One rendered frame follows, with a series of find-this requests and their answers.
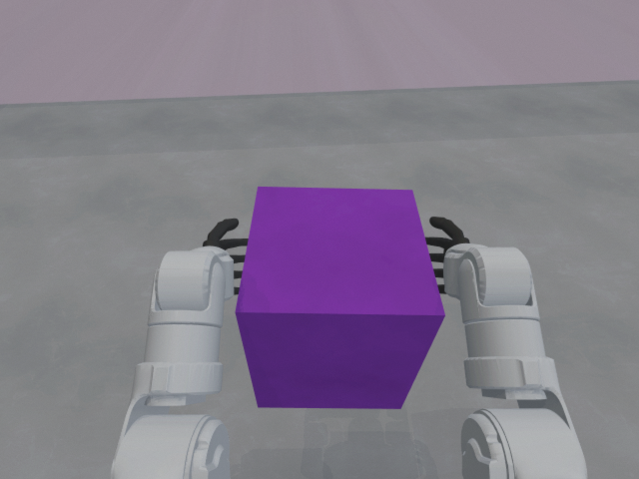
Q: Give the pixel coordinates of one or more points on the left robot forearm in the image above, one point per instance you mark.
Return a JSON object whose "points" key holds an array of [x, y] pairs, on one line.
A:
{"points": [[181, 362]]}

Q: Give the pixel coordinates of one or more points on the robot left upper arm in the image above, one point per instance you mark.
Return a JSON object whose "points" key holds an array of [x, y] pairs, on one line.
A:
{"points": [[188, 446]]}

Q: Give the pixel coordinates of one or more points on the right robot forearm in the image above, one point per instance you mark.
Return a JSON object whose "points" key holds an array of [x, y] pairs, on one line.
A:
{"points": [[506, 356]]}

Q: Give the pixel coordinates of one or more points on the right robot hand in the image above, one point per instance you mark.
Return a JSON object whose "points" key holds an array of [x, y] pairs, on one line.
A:
{"points": [[457, 237]]}

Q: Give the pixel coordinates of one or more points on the carton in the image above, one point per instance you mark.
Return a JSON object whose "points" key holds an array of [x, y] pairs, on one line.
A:
{"points": [[338, 303]]}

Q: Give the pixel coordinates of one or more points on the robot right upper arm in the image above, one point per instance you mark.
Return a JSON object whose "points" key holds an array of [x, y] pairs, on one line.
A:
{"points": [[519, 443]]}

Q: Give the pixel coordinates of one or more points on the left robot hand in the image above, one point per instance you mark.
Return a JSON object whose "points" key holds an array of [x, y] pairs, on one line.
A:
{"points": [[214, 239]]}

